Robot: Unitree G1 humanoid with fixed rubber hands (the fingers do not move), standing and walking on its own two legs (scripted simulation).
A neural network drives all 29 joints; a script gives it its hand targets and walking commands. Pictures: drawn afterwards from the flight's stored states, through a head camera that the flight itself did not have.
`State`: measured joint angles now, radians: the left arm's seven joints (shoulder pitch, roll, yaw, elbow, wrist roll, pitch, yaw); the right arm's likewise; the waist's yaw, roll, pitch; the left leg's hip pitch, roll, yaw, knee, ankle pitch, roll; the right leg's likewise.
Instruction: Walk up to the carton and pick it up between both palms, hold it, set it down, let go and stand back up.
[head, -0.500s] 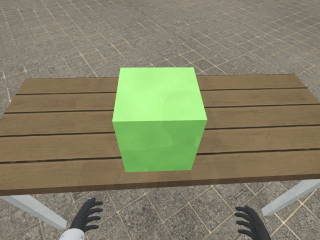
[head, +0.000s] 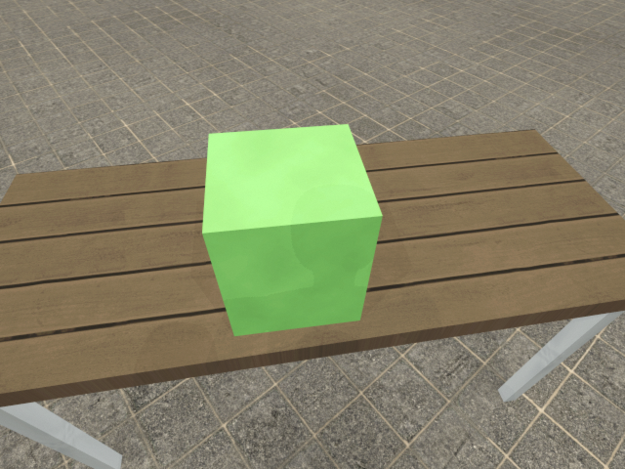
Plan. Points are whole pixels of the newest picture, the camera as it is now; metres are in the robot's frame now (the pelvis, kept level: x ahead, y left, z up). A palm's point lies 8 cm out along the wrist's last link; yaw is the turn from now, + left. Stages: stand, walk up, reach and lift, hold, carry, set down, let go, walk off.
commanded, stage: stand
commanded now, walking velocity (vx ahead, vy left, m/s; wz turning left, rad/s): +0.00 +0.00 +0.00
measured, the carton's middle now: (289, 233) +0.46 +0.07 +0.03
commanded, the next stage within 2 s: none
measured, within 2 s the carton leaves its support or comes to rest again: neither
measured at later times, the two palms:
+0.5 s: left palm out of the picture -0.02 +0.23 -0.14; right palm out of the picture -0.06 -0.22 -0.14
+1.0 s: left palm out of the picture -0.02 +0.21 -0.14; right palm out of the picture -0.08 -0.19 -0.14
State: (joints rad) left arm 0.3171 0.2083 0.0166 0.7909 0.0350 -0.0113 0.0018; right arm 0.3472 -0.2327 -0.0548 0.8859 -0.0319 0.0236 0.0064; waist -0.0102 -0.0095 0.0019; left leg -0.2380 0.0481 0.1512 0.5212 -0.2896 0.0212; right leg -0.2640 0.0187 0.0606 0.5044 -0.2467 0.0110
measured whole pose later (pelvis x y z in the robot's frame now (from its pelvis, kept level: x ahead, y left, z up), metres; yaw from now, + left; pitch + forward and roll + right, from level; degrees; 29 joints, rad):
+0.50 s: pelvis -0.02 +0.01 +0.00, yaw -2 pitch +0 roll +0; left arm 0.36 0.15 -0.01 1.02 0.02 -0.01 0.03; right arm 0.39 -0.17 -0.03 1.07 -0.02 0.01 -0.02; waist -0.01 0.01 -0.02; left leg -0.22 0.04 0.19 0.46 -0.24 0.04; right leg -0.27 0.01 0.10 0.45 -0.19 0.03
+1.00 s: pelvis -0.01 +0.01 +0.00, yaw -2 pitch +0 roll +0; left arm 0.33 0.11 -0.02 1.12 0.01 -0.01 0.04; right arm 0.39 -0.13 -0.01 1.15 -0.02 0.00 -0.03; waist -0.02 0.00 -0.01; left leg -0.20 0.04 0.20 0.45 -0.25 0.04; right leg -0.25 0.01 0.11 0.45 -0.20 0.03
